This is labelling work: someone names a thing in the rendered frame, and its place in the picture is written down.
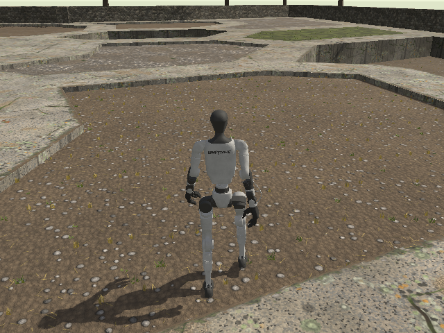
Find left robot forearm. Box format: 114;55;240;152
186;167;197;194

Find right robot forearm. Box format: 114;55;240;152
243;169;257;207

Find right robot upper arm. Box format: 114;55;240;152
234;139;250;180

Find robot right shin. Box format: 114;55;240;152
237;217;246;259

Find humanoid robot torso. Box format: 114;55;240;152
204;137;236;208

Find right robot hand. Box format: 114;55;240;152
242;206;259;228

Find left robot upper arm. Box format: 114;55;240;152
189;140;206;177

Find left robot hand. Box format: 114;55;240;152
185;191;201;205

